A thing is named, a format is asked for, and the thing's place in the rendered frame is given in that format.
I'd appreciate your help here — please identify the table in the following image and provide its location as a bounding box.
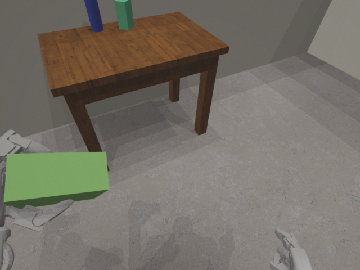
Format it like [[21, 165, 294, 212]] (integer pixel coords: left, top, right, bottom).
[[37, 12, 230, 171]]

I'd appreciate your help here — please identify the robot left hand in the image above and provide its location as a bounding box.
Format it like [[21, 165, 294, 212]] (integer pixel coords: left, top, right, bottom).
[[0, 130, 74, 232]]

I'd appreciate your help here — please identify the robot right hand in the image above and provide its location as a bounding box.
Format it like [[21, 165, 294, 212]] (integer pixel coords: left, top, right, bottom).
[[270, 228, 313, 270]]

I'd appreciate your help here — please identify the left robot forearm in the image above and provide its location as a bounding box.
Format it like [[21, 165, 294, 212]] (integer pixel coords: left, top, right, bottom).
[[0, 227, 14, 270]]

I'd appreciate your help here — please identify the sponge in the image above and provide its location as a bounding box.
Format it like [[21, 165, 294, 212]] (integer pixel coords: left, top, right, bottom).
[[4, 152, 109, 209]]

